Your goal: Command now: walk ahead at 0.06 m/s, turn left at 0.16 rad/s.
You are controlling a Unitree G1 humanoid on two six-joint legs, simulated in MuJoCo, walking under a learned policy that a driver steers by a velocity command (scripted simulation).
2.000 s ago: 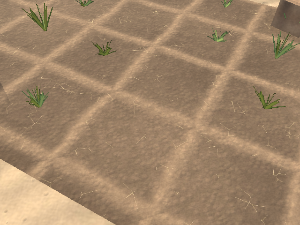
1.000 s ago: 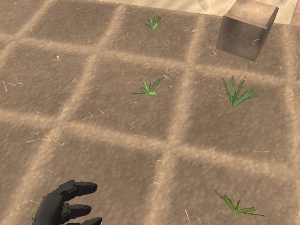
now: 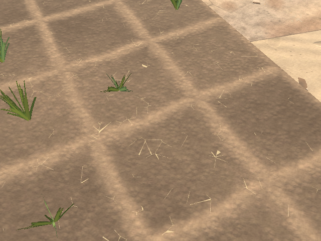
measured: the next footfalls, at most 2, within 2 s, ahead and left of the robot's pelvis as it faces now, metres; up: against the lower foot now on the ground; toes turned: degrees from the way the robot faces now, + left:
left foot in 0.20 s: +0.04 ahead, +0.13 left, +0.00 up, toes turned -3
right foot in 1.46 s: +0.20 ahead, -0.15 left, +0.00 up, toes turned -5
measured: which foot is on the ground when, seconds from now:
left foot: up 0.00-0.18, down 0.20-1.00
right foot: down 0.00-1.00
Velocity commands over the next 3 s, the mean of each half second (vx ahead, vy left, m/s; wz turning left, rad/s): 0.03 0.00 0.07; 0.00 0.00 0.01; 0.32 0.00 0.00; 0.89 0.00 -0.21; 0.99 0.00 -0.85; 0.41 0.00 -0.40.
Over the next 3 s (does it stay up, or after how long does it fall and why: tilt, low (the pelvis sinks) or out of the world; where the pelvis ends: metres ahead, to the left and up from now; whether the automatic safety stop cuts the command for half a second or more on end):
stays up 1.22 -0.29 0.00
